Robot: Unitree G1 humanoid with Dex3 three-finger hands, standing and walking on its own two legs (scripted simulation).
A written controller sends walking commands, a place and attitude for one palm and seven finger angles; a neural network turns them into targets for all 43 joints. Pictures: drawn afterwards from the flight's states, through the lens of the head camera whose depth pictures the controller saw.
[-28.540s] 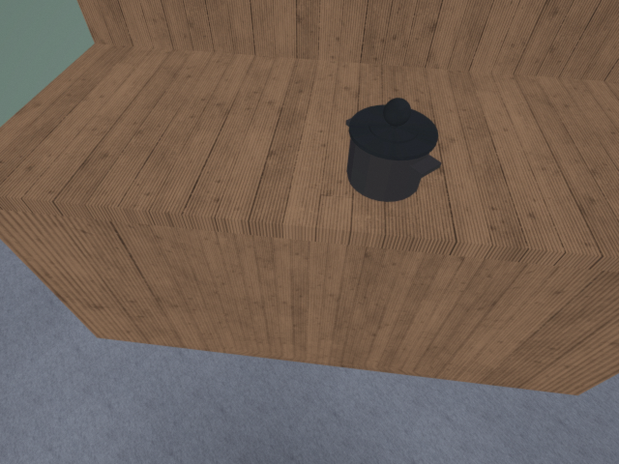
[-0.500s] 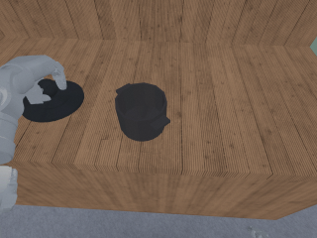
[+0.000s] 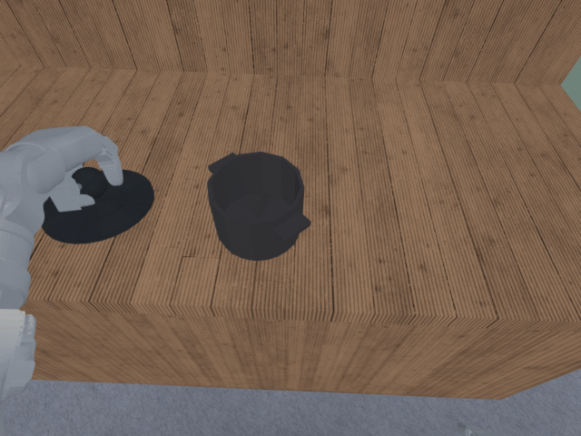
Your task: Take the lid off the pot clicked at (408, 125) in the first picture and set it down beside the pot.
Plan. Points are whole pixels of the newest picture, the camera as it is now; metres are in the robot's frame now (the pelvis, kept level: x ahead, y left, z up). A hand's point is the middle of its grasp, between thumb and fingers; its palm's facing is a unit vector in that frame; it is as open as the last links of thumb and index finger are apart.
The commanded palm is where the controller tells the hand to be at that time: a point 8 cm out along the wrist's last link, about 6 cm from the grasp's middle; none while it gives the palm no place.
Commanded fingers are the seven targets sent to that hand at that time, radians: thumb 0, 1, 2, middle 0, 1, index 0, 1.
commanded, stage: lower the lid onto the table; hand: left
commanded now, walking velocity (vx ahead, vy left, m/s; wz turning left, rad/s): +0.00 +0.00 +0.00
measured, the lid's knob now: (89, 183) +0.45 +0.30 +0.09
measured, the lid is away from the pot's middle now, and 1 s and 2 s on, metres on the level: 0.24 0.23 0.24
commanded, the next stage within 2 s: open the fingers wide in 1.14 s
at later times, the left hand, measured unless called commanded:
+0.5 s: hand (96, 194) +0.43 +0.29 +0.08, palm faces -0.44 -0.06 -0.90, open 7.3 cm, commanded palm +0.44 +0.29 +0.15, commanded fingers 0.00 0.59 1.10 -0.87 -0.91 -0.91 -0.95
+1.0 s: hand (103, 211) +0.42 +0.29 +0.05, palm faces -0.48 -0.07 -0.87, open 7.3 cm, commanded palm +0.45 +0.29 +0.11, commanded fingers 0.00 0.59 1.10 -0.87 -0.91 -0.91 -0.95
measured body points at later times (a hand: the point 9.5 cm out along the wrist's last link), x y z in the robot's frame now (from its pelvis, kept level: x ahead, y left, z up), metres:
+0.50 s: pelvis +0.01 +0.00 +0.00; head +0.06 +0.00 +0.44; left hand +0.45 +0.29 +0.13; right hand +0.07 -0.27 -0.12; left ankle +0.01 +0.05 -0.74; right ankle +0.00 -0.16 -0.74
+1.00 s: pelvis +0.01 -0.01 -0.01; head +0.07 +0.00 +0.44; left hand +0.44 +0.29 +0.10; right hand +0.05 -0.29 -0.12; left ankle +0.01 +0.05 -0.74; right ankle +0.00 -0.16 -0.74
